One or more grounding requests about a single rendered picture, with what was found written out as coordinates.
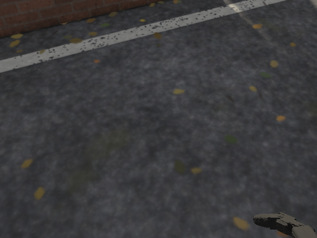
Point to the robot right hand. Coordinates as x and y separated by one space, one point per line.
285 224

